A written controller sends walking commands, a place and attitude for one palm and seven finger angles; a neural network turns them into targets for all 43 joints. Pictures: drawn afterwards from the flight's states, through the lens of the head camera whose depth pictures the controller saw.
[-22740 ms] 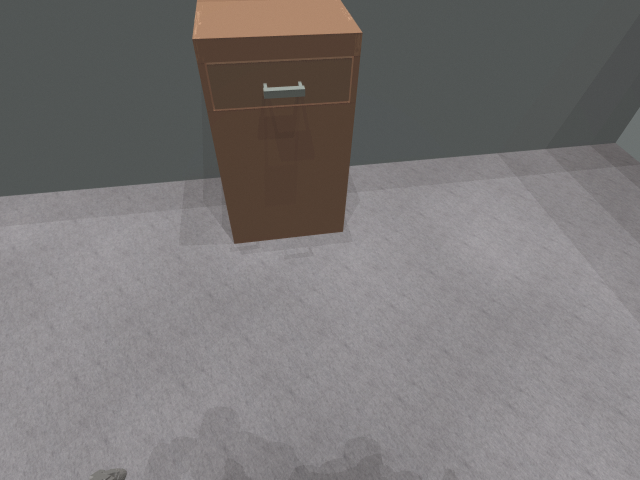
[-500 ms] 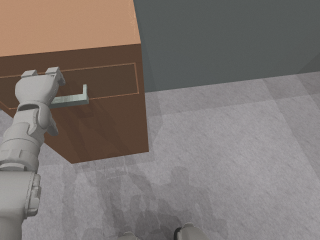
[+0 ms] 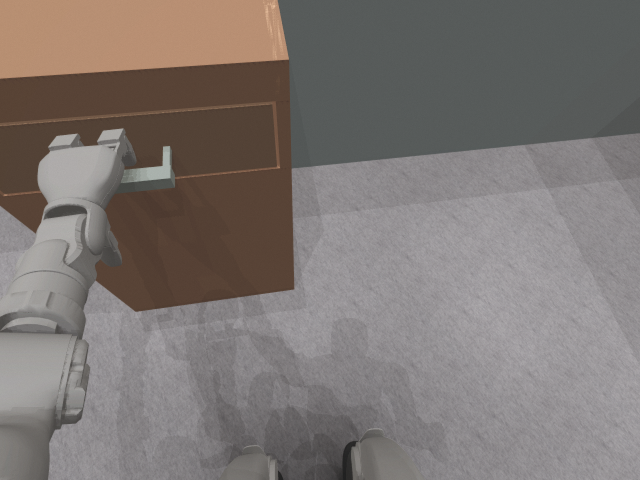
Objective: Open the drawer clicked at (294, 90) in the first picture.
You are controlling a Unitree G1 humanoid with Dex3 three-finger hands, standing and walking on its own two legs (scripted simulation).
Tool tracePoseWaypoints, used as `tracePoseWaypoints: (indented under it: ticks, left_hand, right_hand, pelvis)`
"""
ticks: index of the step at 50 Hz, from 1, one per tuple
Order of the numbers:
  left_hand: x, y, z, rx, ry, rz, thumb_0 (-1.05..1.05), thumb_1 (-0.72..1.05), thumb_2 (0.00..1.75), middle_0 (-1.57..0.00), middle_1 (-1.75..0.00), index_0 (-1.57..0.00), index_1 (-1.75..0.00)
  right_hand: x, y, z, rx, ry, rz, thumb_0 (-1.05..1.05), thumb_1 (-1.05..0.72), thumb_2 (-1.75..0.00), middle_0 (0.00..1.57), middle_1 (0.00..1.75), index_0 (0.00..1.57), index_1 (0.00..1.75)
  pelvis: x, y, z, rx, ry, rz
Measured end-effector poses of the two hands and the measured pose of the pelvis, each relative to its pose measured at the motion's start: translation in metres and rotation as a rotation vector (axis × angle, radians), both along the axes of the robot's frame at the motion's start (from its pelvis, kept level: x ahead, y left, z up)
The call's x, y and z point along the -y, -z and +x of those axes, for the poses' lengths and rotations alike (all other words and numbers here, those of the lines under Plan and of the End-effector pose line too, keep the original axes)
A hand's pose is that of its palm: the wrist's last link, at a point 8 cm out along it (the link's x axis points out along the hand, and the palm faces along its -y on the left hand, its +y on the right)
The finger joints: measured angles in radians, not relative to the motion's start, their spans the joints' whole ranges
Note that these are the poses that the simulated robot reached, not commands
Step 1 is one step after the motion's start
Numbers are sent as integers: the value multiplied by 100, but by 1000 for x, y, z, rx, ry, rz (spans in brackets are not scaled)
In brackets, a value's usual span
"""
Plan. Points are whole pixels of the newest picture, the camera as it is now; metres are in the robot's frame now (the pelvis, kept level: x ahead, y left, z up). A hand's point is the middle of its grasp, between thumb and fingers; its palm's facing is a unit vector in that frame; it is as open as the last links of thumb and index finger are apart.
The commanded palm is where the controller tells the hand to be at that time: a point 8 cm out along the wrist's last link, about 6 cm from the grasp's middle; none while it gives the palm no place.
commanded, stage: lower the fingers behind the handle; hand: left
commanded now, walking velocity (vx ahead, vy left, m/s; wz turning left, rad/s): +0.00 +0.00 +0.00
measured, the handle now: (129, 168) +0.54 +0.26 -0.02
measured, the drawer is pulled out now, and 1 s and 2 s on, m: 0.00 0.00 0.00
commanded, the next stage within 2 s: lift the fingers back up to retry in 1.00 s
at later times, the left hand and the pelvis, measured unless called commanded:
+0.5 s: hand (106, 196) +0.49 +0.27 -0.01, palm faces -0.07 +0.02 -1.00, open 13.9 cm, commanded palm +0.48 +0.26 +0.02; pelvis -0.01 +0.00 -0.02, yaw +0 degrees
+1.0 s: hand (107, 199) +0.48 +0.27 -0.01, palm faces -0.07 +0.04 -1.00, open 13.9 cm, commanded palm +0.48 +0.26 +0.01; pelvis -0.04 -0.01 -0.04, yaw +0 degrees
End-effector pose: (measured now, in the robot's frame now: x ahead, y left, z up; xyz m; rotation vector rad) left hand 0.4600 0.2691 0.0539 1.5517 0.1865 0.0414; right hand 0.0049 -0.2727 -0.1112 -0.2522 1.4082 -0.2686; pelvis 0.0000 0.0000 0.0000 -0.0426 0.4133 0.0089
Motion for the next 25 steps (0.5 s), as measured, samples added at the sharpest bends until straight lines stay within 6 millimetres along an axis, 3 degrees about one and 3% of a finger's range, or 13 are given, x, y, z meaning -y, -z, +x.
tracePoseWaypoints:
  ticks: [12,25]
  left_hand:
    - [-1,7,7,35,-4,21,0,-49,30,-33,-126,-32,-120]
    - [0,7,10,24,-12,39,0,-49,30,-32,-132,-32,-120]
  right_hand:
    - [-4,10,-18,-53,12,11,0,-91,-89,21,30,21,30]
    - [0,18,-23,-24,0,-2,0,-91,-89,21,30,21,30]
  pelvis:
    - [-2,10,-3,-29,3,-4]
    - [1,20,-15,-45,1,0]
